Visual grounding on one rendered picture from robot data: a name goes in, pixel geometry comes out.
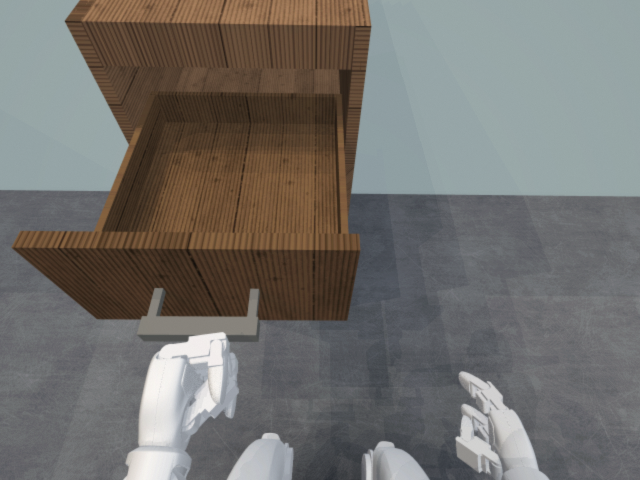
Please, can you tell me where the handle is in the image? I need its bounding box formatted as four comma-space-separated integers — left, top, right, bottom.
137, 288, 260, 342

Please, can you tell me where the left robot forearm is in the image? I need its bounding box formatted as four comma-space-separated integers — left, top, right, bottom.
123, 446, 192, 480

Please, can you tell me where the robot left hand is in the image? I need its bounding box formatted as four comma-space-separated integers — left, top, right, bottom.
138, 332, 239, 451

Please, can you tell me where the cabinet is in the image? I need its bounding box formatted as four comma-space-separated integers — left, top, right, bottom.
65, 0, 371, 214

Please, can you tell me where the robot right hand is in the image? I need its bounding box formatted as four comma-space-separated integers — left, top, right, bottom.
456, 371, 539, 480

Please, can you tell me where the right robot thigh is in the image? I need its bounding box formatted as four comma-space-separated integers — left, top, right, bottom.
361, 447, 430, 480

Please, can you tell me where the robot left shin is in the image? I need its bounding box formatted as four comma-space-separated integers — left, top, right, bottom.
261, 433, 281, 441

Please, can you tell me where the drawer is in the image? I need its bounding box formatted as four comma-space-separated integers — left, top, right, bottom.
11, 91, 360, 321

